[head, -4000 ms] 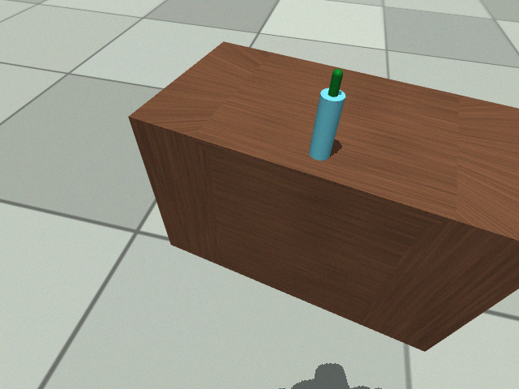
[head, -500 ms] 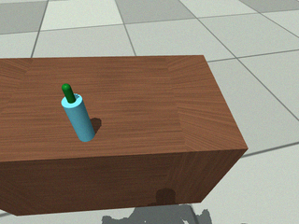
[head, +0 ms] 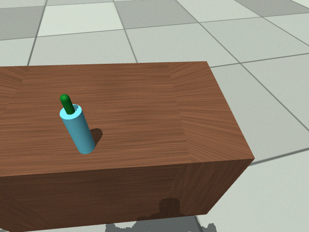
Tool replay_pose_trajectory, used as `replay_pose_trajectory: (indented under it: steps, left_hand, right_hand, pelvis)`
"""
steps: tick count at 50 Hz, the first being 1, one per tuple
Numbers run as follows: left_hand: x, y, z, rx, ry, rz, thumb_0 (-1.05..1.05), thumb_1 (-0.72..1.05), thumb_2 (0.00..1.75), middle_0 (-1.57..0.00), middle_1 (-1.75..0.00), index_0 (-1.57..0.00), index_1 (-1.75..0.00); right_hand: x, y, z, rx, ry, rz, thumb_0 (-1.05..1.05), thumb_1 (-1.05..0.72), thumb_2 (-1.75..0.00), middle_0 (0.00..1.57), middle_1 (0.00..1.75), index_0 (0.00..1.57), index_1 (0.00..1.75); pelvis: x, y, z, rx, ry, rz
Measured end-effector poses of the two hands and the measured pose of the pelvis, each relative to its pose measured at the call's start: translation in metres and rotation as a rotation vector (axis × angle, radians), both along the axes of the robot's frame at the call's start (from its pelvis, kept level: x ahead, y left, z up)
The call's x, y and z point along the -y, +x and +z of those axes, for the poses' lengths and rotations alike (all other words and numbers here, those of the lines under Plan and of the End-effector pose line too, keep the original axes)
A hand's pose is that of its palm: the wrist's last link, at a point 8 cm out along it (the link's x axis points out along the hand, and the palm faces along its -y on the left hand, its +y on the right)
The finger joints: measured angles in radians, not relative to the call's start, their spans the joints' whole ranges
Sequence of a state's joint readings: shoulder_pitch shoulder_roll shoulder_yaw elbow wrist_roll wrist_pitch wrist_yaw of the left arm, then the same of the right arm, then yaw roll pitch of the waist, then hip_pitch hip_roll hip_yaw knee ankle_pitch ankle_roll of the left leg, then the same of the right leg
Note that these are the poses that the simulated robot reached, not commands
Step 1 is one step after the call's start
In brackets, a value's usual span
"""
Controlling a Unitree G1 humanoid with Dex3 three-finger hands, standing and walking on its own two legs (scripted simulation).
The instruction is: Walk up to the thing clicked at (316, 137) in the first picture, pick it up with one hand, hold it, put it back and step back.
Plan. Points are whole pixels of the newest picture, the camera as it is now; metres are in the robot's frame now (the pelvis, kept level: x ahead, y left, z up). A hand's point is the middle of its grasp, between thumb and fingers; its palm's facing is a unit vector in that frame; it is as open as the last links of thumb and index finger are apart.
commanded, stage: stand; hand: left
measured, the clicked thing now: (76, 125) +0.42 +0.22 +0.04
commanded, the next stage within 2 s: rise first in 2.00 s
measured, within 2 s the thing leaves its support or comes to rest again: neither
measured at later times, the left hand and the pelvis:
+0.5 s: hand out of the picture +0.08 +0.25 -0.16, palm faces -0.02 -0.94 -0.34, open 7.4 cm; pelvis +0.01 +0.00 +0.00, yaw +1 degrees
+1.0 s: hand out of the picture +0.08 +0.25 -0.16, palm faces -0.01 -0.94 -0.35, open 7.4 cm; pelvis +0.01 +0.00 +0.00, yaw +2 degrees
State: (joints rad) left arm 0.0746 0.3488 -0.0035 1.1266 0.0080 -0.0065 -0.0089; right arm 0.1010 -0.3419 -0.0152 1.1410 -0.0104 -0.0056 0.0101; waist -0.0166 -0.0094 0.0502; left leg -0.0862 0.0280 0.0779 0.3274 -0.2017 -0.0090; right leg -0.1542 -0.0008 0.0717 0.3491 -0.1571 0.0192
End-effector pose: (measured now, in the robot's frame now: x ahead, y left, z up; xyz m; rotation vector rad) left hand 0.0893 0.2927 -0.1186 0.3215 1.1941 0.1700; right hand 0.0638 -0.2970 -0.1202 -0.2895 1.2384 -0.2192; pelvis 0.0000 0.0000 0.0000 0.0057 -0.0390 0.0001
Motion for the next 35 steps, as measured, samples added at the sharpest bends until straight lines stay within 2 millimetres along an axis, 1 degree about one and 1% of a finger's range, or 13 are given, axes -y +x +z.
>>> replay_pose_trajectory:
  steps: [7,21,35]
  left_hand:
    - [-0.002,-0.003,0.001,-0.005,0.006,0.009,0.01,0.90,0.89,-0.20,-0.29,-0.20,-0.30]
    - [-0.005,-0.013,0.000,-0.029,0.011,0.032,0.01,0.90,0.89,-0.20,-0.29,-0.20,-0.30]
    - [-0.005,-0.015,-0.001,-0.036,0.011,0.038,0.01,0.90,0.89,-0.20,-0.29,-0.20,-0.30]
  right_hand:
    - [-0.001,0.006,0.000,0.006,0.002,0.005,0.01,-0.90,-0.90,0.20,0.30,0.20,0.30]
    - [0.000,0.020,0.002,0.015,-0.005,0.031,0.01,-0.90,-0.90,0.20,0.30,0.20,0.30]
    - [-0.001,0.025,0.003,0.013,-0.006,0.039,0.01,-0.90,-0.90,0.20,0.30,0.20,0.30]
  pelvis:
    - [0.000,0.005,0.001,0.003,-0.002,0.006]
    - [0.001,0.009,0.001,-0.001,-0.003,0.015]
    - [0.002,0.011,0.001,-0.001,-0.005,0.020]
